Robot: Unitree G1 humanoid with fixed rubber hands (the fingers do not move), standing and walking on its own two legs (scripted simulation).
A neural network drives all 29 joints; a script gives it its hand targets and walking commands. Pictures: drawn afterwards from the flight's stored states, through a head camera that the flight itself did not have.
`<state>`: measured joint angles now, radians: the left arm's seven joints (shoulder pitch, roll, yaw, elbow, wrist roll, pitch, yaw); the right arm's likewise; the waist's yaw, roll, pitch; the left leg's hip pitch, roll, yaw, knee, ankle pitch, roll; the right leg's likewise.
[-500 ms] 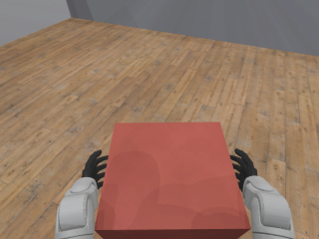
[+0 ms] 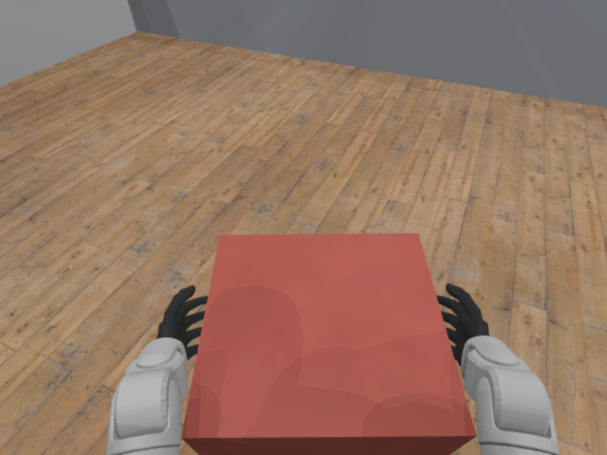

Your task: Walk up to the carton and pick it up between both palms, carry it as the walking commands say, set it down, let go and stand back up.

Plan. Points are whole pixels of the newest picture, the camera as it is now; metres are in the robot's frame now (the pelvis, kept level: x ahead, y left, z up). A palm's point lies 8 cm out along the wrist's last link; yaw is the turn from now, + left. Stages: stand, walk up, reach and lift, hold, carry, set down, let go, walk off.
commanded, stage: carry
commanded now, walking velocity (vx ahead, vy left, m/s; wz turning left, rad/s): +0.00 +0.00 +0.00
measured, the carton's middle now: (319, 363) +0.28 +0.00 -0.04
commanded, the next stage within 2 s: hold in 0.76 s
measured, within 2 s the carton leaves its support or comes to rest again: neither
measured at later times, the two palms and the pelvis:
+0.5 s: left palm (167, 344) +0.26 +0.20 +0.05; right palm (460, 342) +0.26 -0.18 +0.05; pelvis +0.00 +0.01 +0.00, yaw +0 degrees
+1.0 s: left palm (171, 354) +0.25 +0.19 +0.03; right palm (458, 345) +0.26 -0.18 +0.04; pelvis +0.00 +0.01 +0.01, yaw +7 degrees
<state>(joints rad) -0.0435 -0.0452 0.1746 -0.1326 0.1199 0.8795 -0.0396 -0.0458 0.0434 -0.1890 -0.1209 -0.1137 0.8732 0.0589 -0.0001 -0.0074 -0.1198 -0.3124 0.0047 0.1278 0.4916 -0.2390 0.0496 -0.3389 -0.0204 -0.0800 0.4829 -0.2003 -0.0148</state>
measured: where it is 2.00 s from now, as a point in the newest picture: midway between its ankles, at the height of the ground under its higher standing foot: outside the picture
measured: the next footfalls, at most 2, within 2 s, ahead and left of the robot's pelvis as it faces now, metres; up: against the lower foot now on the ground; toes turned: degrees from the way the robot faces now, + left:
none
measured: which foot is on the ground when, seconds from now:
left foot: down 0.00-1.00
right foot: down 0.00-1.00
